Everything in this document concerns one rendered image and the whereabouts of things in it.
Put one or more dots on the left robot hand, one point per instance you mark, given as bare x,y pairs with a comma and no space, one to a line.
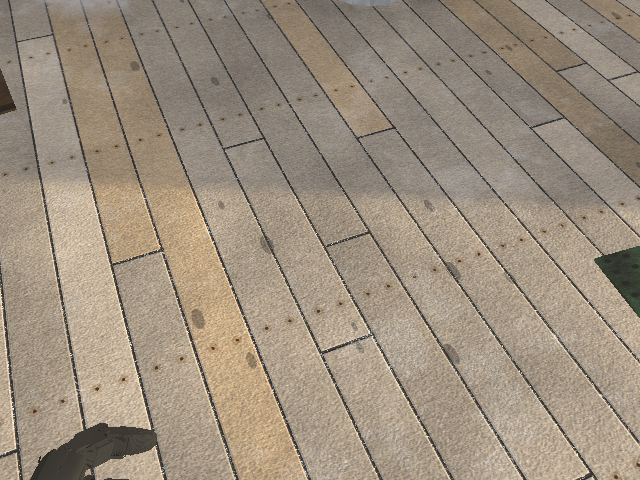
91,448

